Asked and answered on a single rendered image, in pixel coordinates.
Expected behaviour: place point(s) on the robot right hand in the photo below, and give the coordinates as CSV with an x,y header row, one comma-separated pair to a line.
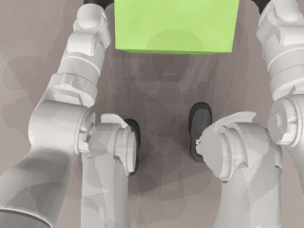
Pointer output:
x,y
261,4

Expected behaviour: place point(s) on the right robot upper arm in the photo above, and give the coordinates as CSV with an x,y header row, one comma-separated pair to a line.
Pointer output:
x,y
286,127

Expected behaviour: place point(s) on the robot left hand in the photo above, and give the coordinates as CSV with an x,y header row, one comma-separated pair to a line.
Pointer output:
x,y
102,3

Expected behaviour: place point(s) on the carton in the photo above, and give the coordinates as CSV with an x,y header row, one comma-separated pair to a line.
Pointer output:
x,y
184,27

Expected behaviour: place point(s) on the left robot upper arm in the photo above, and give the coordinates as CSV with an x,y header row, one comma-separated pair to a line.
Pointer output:
x,y
33,190

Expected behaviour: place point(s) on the right robot foot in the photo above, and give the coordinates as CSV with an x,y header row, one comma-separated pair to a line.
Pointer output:
x,y
200,117

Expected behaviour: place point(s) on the right robot shin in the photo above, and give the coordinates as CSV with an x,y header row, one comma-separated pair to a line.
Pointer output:
x,y
202,144

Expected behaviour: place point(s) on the robot right forearm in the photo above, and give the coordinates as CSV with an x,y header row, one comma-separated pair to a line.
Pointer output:
x,y
281,34

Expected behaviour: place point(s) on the robot left forearm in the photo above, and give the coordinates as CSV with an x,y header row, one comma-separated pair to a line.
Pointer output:
x,y
81,65

